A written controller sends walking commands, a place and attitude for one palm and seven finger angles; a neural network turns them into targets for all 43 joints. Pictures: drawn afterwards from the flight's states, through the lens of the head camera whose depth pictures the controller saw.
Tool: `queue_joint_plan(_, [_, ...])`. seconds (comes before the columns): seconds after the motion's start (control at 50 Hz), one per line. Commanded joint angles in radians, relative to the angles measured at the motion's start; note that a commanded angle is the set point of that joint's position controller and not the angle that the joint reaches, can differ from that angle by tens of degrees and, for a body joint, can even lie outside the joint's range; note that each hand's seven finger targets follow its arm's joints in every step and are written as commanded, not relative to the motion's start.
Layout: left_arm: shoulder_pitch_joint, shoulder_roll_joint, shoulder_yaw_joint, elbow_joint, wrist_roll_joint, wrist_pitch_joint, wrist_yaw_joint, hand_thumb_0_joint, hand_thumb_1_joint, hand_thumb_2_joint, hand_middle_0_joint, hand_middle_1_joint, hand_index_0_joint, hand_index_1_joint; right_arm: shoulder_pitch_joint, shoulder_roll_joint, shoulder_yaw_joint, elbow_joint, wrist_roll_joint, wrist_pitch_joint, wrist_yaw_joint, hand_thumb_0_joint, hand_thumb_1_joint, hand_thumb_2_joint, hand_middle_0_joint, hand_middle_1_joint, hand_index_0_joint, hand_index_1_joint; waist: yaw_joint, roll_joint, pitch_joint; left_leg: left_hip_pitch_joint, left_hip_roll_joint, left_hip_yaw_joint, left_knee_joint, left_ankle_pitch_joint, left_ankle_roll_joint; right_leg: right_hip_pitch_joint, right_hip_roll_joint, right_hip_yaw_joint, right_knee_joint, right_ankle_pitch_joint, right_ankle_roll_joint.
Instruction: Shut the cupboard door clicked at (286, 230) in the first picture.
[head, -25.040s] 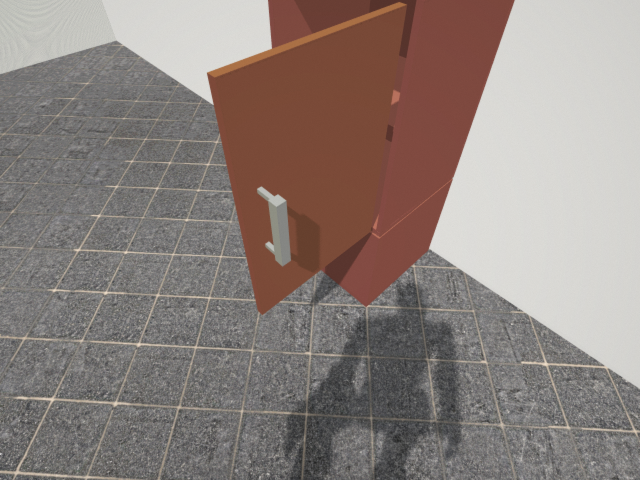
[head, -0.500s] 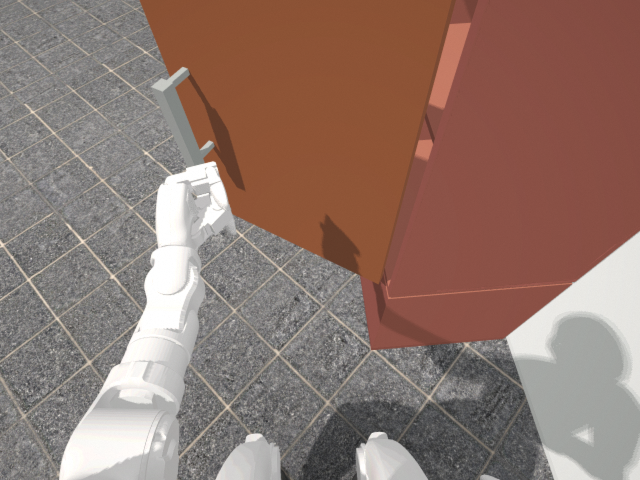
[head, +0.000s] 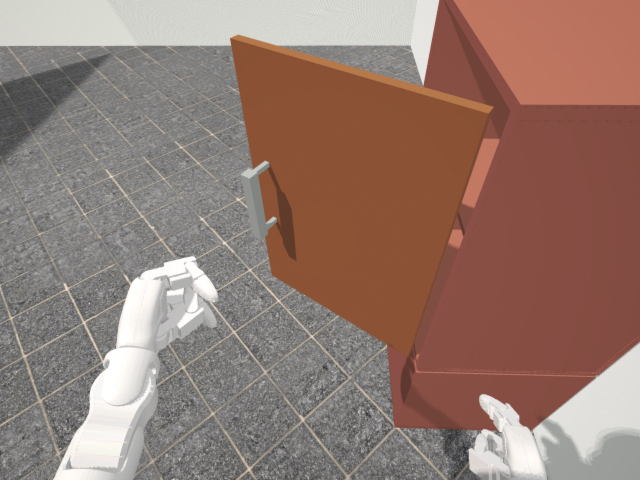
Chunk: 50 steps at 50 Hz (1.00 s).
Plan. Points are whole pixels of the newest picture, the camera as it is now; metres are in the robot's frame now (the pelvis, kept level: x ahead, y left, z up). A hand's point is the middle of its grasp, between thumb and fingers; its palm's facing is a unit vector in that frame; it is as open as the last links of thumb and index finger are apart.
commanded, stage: draw the hand back to the body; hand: left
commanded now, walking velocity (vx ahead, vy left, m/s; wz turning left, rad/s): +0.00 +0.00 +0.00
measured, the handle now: (262, 201) +0.62 +0.16 -0.04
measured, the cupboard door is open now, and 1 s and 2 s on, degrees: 56 56 56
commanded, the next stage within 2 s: step back with the hand held close in 0.88 s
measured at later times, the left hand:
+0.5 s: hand (37, 338) +0.20 +0.27 +0.17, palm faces +0.45 -0.78 -0.43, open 6.1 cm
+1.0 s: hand (40, 349) +0.19 +0.26 +0.17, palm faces +0.45 -0.79 -0.42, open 7.4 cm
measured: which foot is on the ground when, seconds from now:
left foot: down 0.00-1.00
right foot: down 0.00-1.00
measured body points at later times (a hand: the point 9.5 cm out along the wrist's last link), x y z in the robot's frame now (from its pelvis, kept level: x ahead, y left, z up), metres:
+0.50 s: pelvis +0.01 +0.00 +0.02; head -0.01 -0.03 +0.46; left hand +0.17 +0.31 +0.19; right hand +0.20 -0.21 -0.08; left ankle +0.00 +0.10 -0.73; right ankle -0.01 -0.11 -0.73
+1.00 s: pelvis +0.00 -0.01 +0.02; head -0.02 -0.04 +0.46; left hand +0.16 +0.30 +0.20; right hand +0.19 -0.23 -0.07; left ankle +0.00 +0.10 -0.73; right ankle -0.01 -0.11 -0.73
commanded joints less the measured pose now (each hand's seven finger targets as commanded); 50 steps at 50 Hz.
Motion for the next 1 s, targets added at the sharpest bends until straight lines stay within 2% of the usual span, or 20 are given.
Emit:
queue_joint_plan(0.0, [-0.171, 0.135, 0.106, -0.338, 0.007, -0.012, 0.037, 0.0, 0.9, 0.9, -0.86, -1.02, -0.86, -1.02, -0.087, -0.094, -0.012, -0.139, -0.008, -0.05, -0.021, 0.0, -0.9, -0.9, 0.2, 0.3, 0.2, 0.3, -0.002, 0.026, -0.123, 0.221, 0.019, -0.052, -0.176, 0.247, 0.004, 0.096, 0.003, 0.003, -0.164, 0.26, -0.012])
queue_joint_plan(0.12, [-0.015, 0.149, 0.153, -0.473, 0.012, 0.023, 0.048, 0.0, 0.9, 0.9, -0.695, -0.84, -0.695, -0.84, -0.096, -0.094, -0.003, -0.139, -0.025, -0.074, -0.005, 0.0, -0.9, -0.9, 0.2, 0.3, 0.2, 0.3, 0.013, 0.026, -0.095, 0.288, 0.029, -0.063, -0.233, 0.353, -0.008, 0.167, 0.006, -0.009, -0.218, 0.31, -0.013])
queue_joint_plan(0.18, [0.038, 0.179, 0.206, -0.515, 0.012, 0.029, 0.052, 0.0, 0.9, 0.9, -0.613, -0.75, -0.613, -0.75, -0.102, -0.095, -0.003, -0.134, -0.032, -0.08, 0.002, 0.0, -0.9, -0.9, 0.2, 0.3, 0.2, 0.3, 0.021, 0.021, -0.065, 0.284, 0.029, -0.06, -0.248, 0.361, -0.013, 0.191, 0.004, -0.009, -0.236, 0.317, -0.013])
queue_joint_plan(0.24, [0.129, 0.224, 0.275, -0.567, 0.012, 0.029, 0.058, 0.0, 0.9, 0.9, -0.53, -0.66, -0.53, -0.66, -0.105, -0.099, -0.01, -0.129, -0.037, -0.088, 0.006, 0.0, -0.9, -0.9, 0.2, 0.3, 0.2, 0.3, 0.036, 0.017, -0.088, 0.294, 0.028, -0.055, -0.245, 0.404, -0.013, 0.224, 0.004, -0.007, -0.244, 0.346, -0.013])
queue_joint_plan(0.26, [0.142, 0.21, 0.275, -0.592, 0.008, 0.029, 0.057, 0.0, 0.9, 0.9, -0.502, -0.63, -0.502, -0.63, -0.109, -0.093, -0.009, -0.133, -0.036, -0.09, 0.009, 0.0, -0.9, -0.9, 0.2, 0.3, 0.2, 0.3, 0.034, 0.022, -0.083, 0.294, 0.028, -0.054, -0.246, 0.403, -0.013, 0.224, 0.0, -0.006, -0.243, 0.346, -0.011])
queue_joint_plan(0.34, [0.224, 0.266, 0.362, -0.639, 0.008, 0.018, 0.066, 0.0, 0.9, 0.9, -0.393, -0.51, -0.393, -0.51, -0.11, -0.101, -0.019, -0.119, -0.039, -0.106, 0.013, 0.0, -0.9, -0.9, 0.2, 0.3, 0.2, 0.3, 0.046, 0.026, -0.068, 0.281, 0.024, -0.049, -0.241, 0.409, -0.012, 0.231, 0.001, -0.006, -0.251, 0.355, -0.01])
queue_joint_plan(0.38, [0.257, 0.267, 0.386, -0.673, 0.004, 0.009, 0.067, 0.0, 0.9, 0.9, -0.337, -0.45, -0.337, -0.45, -0.11, -0.095, -0.023, -0.118, -0.036, -0.113, 0.016, 0.0, -0.9, -0.9, 0.2, 0.3, 0.2, 0.3, 0.048, 0.028, -0.074, 0.281, 0.025, -0.045, -0.237, 0.418, -0.011, 0.233, -0.003, -0.006, -0.246, 0.362, -0.007])
queue_joint_plan(0.44, [0.318, 0.298, 0.445, -0.669, -0.001, 0.0, 0.071, 0.0, 0.9, 0.9, -0.255, -0.36, -0.255, -0.36, -0.113, -0.101, -0.031, -0.107, -0.035, -0.125, 0.015, 0.0, -0.9, -0.9, 0.2, 0.3, 0.2, 0.3, 0.054, 0.0, -0.024, 0.252, 0.023, -0.04, -0.24, 0.356, -0.007, 0.212, -0.001, -0.006, -0.264, 0.323, -0.006])
queue_joint_plan(0.48, [0.331, 0.314, 0.481, -0.701, -0.004, -0.018, 0.075, 0.0, 0.9, 0.9, -0.2, -0.3, -0.2, -0.3, -0.114, -0.098, -0.036, -0.107, -0.033, -0.135, 0.013, 0.0, -0.9, -0.9, 0.2, 0.3, 0.2, 0.3, 0.056, 0.023, -0.027, 0.249, 0.022, -0.039, -0.244, 0.328, -0.006, 0.21, -0.003, -0.006, -0.259, 0.296, -0.006])
queue_joint_plan(0.5, [0.336, 0.27, 0.44, -0.671, 0.001, -0.018, 0.071, 0.0, 0.9, 0.9, -0.2, -0.3, -0.2, -0.3, -0.11, -0.097, -0.035, -0.098, -0.032, -0.139, 0.013, 0.0, -0.9, -0.9, 0.2, 0.3, 0.2, 0.3, 0.047, 0.038, 0.0, 0.248, 0.021, -0.034, -0.247, 0.31, -0.005, 0.186, -0.003, -0.006, -0.261, 0.278, -0.004])
queue_joint_plan(0.52, [0.33, 0.25, 0.42, -0.652, -0.001, -0.017, 0.069, 0.0, 0.9, 0.9, -0.2, -0.3, -0.2, -0.3, -0.105, -0.101, -0.037, -0.095, -0.033, -0.144, 0.013, 0.0, -0.9, -0.9, 0.2, 0.3, 0.2, 0.3, 0.041, 0.016, 0.027, 0.241, 0.022, -0.034, -0.251, 0.287, -0.004, 0.168, -0.004, -0.008, -0.267, 0.26, -0.001])
queue_joint_plan(0.54, [0.328, 0.246, 0.412, -0.637, 0.001, -0.021, 0.068, 0.0, 0.9, 0.9, -0.2, -0.3, -0.2, -0.3, -0.101, -0.11, -0.043, -0.087, -0.034, -0.149, 0.013, 0.0, -0.9, -0.9, 0.2, 0.3, 0.2, 0.3, 0.038, -0.024, 0.031, 0.241, 0.023, -0.034, -0.253, 0.269, 0.0, 0.165, -0.004, -0.006, -0.28, 0.242, -0.001])
queue_joint_plan(0.56, [0.313, 0.244, 0.407, -0.638, 0.0, -0.023, 0.069, 0.0, 0.9, 0.9, -0.2, -0.3, -0.2, -0.3, -0.101, -0.113, -0.046, -0.089, -0.033, -0.151, 0.011, 0.0, -0.9, -0.9, 0.2, 0.3, 0.2, 0.3, 0.036, -0.017, 0.028, 0.247, 0.023, -0.031, -0.254, 0.257, 0.004, 0.16, -0.007, -0.001, -0.278, 0.231, 0.001])
queue_joint_plan(0.64, [0.284, 0.281, 0.429, -0.634, 0.004, -0.034, 0.075, 0.0, 0.9, 0.9, -0.2, -0.3, -0.2, -0.3, -0.109, -0.115, -0.049, -0.081, -0.034, -0.163, 0.0, 0.0, -0.9, -0.9, 0.2, 0.3, 0.2, 0.3, 0.043, -0.025, 0.037, 0.244, 0.016, -0.028, -0.256, 0.202, 0.011, 0.152, -0.008, 0.011, -0.3, 0.171, 0.001])
queue_joint_plan(0.68, [0.28, 0.28, 0.429, -0.663, 0.005, -0.047, 0.077, 0.0, 0.9, 0.9, -0.2, -0.3, -0.2, -0.3, -0.115, -0.107, -0.047, -0.084, -0.034, -0.169, -0.001, 0.0, -0.9, -0.9, 0.2, 0.3, 0.2, 0.3, 0.047, -0.004, 0.008, 0.254, 0.012, -0.026, -0.257, 0.196, 0.011, 0.165, -0.01, 0.011, -0.295, 0.162, 0.0])
queue_joint_plan(0.72, [0.28, 0.294, 0.443, -0.692, 0.009, -0.054, 0.081, 0.0, 0.9, 0.9, -0.2, -0.3, -0.2, -0.3, -0.114, -0.103, -0.044, -0.084, -0.036, -0.178, -0.002, 0.0, -0.9, -0.9, 0.2, 0.3, 0.2, 0.3, 0.052, 0.051, -0.007, 0.259, 0.007, -0.023, -0.252, 0.218, 0.01, 0.177, -0.008, 0.011, -0.287, 0.192, -0.003])
queue_joint_plan(0.74, [0.295, 0.315, 0.463, -0.679, 0.008, -0.053, 0.082, 0.0, 0.9, 0.9, -0.2, -0.3, -0.2, -0.3, -0.112, -0.106, -0.044, -0.076, -0.039, -0.181, -0.002, 0.0, -0.9, -0.9, 0.2, 0.3, 0.2, 0.3, 0.055, 0.034, -0.001, 0.248, 0.009, -0.027, -0.252, 0.215, 0.008, 0.181, -0.008, 0.015, -0.296, 0.189, -0.003])
queue_joint_plan(0.88, [0.329, 0.281, 0.451, -0.655, -0.001, -0.056, 0.072, 0.0, 0.9, 0.9, -0.2, -0.3, -0.2, -0.3, -0.111, -0.097, -0.045, -0.079, -0.037, -0.18, 0.0, 0.0, -0.9, -0.9, 0.2, 0.3, 0.2, 0.3, 0.051, 0.028, 0.025, 0.249, 0.014, -0.011, -0.249, 0.231, 0.007, 0.169, -0.009, 0.02, -0.302, 0.21, 0.0])
queue_joint_plan(0.94, [0.341, 0.277, 0.45, -0.62, -0.005, -0.049, 0.067, 0.0, 0.9, 0.9, -0.2, -0.3, -0.2, -0.3, -0.11, -0.102, -0.048, -0.076, -0.037, -0.177, 0.003, 0.0, -0.9, -0.9, 0.2, 0.3, 0.2, 0.3, 0.05, -0.012, 0.052, 0.244, 0.017, -0.013, -0.254, 0.219, 0.008, 0.155, -0.006, 0.019, -0.314, 0.191, 0.002])
queue_joint_plan(0.98, [0.32, 0.275, 0.444, -0.639, -0.004, -0.052, 0.066, 0.0, 0.9, 0.9, -0.2, -0.3, -0.2, -0.3, -0.114, -0.1, -0.048, -0.081, -0.036, -0.175, 0.003, 0.0, -0.9, -0.9, 0.2, 0.3, 0.2, 0.3, 0.049, 0.007, 0.042, 0.249, 0.015, -0.011, -0.254, 0.212, 0.009, 0.157, -0.007, 0.022, -0.313, 0.18, 0.003])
